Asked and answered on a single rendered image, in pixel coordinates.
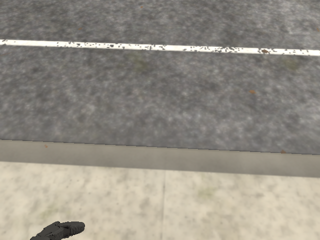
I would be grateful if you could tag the left robot hand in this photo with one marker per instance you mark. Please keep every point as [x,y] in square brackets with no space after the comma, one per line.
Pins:
[58,231]

